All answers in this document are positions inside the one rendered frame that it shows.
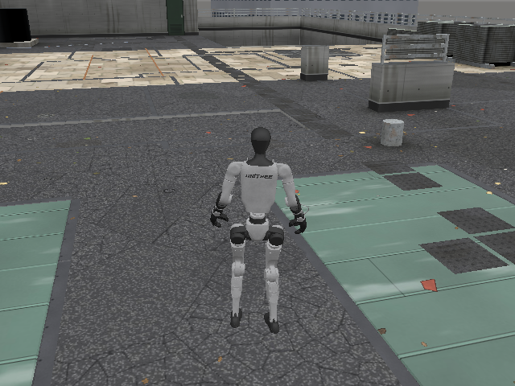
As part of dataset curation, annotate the robot left foot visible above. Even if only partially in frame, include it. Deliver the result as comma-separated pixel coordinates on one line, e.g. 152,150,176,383
230,308,242,328

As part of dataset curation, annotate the right robot upper arm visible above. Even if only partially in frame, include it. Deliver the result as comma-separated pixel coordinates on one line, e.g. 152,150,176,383
276,163,298,207

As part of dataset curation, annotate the left robot forearm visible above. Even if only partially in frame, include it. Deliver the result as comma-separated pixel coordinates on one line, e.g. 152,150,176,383
212,192,227,216

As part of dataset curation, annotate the left robot hand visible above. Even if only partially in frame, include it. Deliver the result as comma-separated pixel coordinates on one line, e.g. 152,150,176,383
210,213,229,228

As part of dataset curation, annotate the right robot hand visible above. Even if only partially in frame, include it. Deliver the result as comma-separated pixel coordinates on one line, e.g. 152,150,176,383
289,218,307,234

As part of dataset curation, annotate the right robot forearm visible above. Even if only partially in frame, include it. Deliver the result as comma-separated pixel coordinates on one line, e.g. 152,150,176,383
290,195,305,222

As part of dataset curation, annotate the robot left thigh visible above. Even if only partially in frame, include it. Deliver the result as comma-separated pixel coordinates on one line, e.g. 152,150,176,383
230,224,246,277

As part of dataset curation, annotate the left robot upper arm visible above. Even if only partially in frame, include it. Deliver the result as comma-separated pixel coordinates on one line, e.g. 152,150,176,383
219,162,243,204

